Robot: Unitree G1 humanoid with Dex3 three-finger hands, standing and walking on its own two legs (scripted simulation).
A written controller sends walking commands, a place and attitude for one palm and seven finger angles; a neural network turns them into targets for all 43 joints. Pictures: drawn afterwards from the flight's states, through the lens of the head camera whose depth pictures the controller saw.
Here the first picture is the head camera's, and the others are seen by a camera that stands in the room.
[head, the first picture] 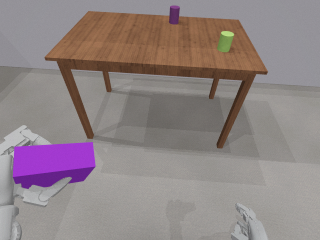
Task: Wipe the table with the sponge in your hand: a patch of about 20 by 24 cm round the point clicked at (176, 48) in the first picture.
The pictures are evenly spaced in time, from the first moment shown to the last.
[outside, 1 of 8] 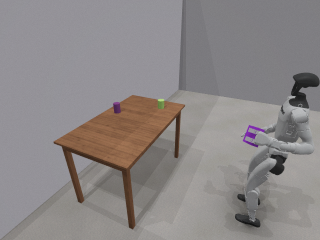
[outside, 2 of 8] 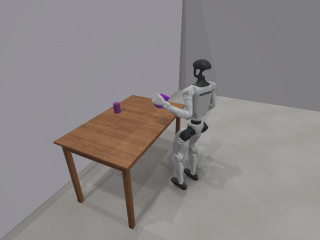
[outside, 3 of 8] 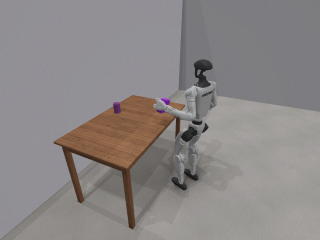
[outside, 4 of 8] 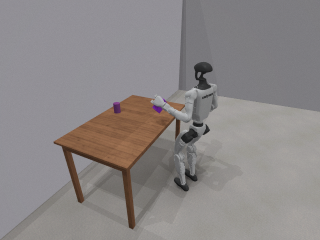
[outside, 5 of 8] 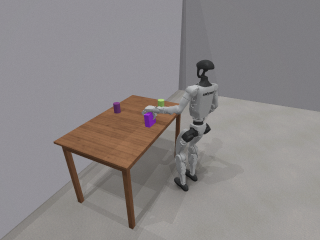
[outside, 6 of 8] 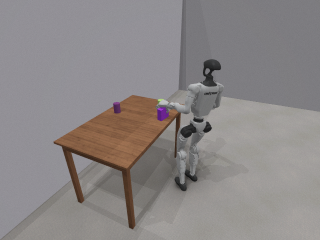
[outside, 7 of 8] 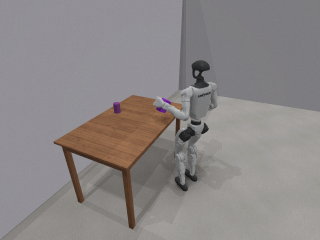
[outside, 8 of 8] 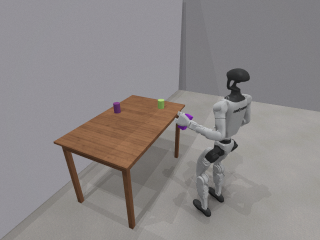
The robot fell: no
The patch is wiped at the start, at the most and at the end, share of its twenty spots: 0.00 1.00 1.00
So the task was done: no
